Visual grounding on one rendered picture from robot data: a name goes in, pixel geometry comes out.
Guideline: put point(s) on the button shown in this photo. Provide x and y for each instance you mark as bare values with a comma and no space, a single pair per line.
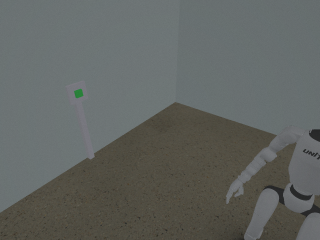
78,93

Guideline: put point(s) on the right robot hand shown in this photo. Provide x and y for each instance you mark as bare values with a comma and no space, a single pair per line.
236,185

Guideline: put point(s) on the robot right forearm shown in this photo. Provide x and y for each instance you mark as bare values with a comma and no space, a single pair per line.
252,168

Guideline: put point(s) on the humanoid robot head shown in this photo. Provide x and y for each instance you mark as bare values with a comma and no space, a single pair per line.
315,134

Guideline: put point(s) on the panel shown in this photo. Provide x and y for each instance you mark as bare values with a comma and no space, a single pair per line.
77,102

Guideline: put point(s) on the robot torso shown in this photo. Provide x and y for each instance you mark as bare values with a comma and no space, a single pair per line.
304,175

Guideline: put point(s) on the right robot upper arm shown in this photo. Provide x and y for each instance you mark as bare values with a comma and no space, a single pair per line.
289,135

